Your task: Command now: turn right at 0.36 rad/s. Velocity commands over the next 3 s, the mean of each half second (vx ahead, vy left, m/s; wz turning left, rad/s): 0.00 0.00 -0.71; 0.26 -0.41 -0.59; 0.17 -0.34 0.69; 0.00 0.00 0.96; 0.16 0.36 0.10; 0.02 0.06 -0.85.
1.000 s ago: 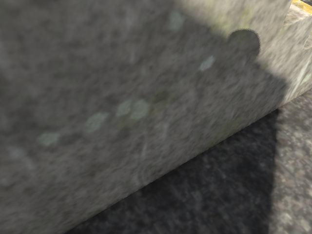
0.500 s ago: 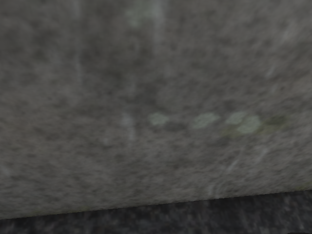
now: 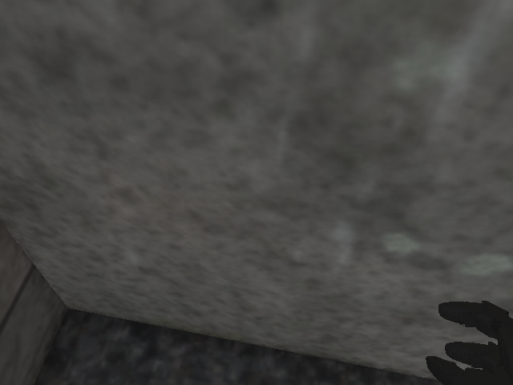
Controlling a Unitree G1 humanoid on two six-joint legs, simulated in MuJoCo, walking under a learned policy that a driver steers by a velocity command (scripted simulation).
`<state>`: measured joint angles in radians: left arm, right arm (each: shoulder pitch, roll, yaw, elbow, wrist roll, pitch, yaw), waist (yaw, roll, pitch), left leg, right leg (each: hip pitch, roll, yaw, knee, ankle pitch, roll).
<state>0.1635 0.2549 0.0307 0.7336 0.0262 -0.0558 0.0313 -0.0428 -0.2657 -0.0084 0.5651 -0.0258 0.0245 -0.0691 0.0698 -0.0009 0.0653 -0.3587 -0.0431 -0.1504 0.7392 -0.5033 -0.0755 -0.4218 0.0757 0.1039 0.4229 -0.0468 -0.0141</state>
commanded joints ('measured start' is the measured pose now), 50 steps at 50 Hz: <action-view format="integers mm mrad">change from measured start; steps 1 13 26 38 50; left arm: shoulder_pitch -101 -149 -46 -67 223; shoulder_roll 223 58 279 203 149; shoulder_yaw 84 35 131 72 71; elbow -79 -218 -301 -422 -223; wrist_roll -31 -3 -11 6 -1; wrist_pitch -11 -3 39 138 94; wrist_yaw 6 1 18 -108 -134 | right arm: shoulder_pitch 85 93 66 305 442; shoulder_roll -114 -147 -179 -288 -256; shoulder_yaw -47 -64 -67 -122 -125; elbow -33 7 69 250 198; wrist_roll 30 0 -7 36 39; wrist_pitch -2 -23 -109 -107 -85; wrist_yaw -22 -68 19 -110 -41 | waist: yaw -93 -68 -42 -1 49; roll -118 55 -86 138 -7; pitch -201 -150 -313 -23 -7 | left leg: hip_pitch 191 208 -442 120 -18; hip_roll -54 257 38 414 198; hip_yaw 71 147 9 -40 180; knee -229 -304 505 -485 -236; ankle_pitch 190 986 -50 226 293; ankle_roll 45 261 -31 141 68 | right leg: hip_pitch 79 -258 527 -245 573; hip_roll -173 -120 -372 -145 -111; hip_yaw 313 -148 370 118 -77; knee -152 587 -12 834 -148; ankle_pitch -173 -201 494 -218 -61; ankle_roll -117 117 -315 71 -52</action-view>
